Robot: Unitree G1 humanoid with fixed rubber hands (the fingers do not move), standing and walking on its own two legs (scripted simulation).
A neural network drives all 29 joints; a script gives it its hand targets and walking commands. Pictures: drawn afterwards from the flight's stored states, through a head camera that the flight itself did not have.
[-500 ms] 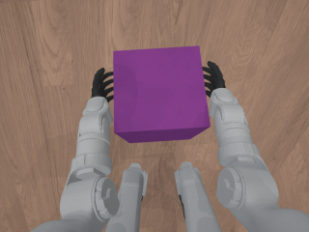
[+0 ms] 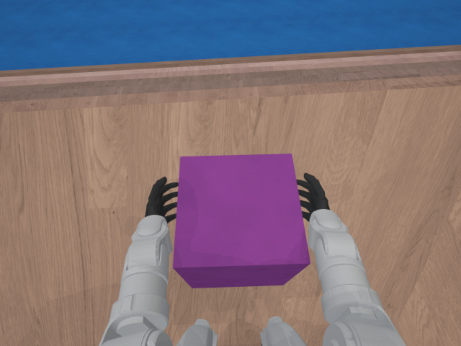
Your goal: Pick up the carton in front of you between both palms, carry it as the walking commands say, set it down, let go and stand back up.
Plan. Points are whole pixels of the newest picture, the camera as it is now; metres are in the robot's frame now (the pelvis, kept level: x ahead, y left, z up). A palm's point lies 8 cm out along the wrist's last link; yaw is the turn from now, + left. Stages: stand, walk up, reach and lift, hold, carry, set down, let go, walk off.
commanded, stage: reach and lift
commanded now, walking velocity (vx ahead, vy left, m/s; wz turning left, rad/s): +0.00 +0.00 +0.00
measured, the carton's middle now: (237, 227) +0.35 +0.00 -0.10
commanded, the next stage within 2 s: hold in 1.34 s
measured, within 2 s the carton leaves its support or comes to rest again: neither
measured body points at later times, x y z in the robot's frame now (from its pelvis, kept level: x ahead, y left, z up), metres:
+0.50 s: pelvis +0.02 +0.00 +0.06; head -0.02 +0.00 +0.51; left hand +0.32 +0.15 +0.07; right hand +0.32 -0.15 +0.07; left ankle +0.03 +0.13 -0.68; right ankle +0.03 -0.13 -0.68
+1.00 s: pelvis +0.02 +0.00 +0.06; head -0.01 +0.00 +0.51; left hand +0.33 +0.15 +0.08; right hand +0.32 -0.15 +0.08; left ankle +0.03 +0.13 -0.68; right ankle +0.03 -0.13 -0.68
